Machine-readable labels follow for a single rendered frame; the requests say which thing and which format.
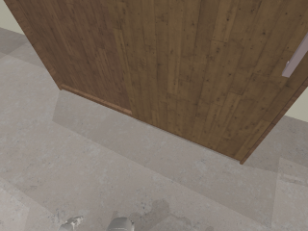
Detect robot left thigh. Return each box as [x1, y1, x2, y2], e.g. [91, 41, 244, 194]
[105, 217, 135, 231]

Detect left robot hand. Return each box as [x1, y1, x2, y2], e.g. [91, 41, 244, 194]
[57, 216, 84, 231]

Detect wardrobe door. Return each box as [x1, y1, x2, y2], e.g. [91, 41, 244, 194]
[14, 0, 132, 111]
[106, 0, 308, 160]

